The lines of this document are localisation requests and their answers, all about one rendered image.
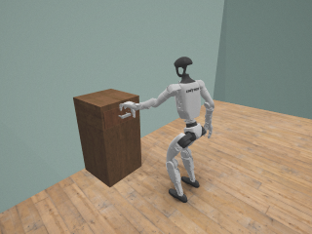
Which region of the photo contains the humanoid robot torso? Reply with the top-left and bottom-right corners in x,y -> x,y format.
174,78 -> 203,142

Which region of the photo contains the right robot hand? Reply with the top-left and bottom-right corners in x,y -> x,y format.
203,123 -> 213,138

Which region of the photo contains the drawer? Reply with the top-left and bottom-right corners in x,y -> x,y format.
102,101 -> 138,129

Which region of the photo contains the robot left foot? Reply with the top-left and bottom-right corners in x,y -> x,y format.
169,188 -> 188,203

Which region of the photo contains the left robot forearm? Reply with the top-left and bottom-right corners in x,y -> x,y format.
131,98 -> 156,111

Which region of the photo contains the cabinet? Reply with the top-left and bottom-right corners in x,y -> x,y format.
73,89 -> 142,187

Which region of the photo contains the right robot upper arm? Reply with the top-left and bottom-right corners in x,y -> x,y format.
195,80 -> 215,109

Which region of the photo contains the right robot forearm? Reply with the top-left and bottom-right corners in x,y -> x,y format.
205,105 -> 215,125

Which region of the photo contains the left robot hand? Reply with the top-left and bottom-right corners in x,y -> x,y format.
119,101 -> 136,118

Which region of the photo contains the handle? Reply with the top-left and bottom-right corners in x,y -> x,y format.
119,112 -> 132,119

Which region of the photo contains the left robot upper arm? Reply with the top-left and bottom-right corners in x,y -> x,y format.
152,84 -> 181,108

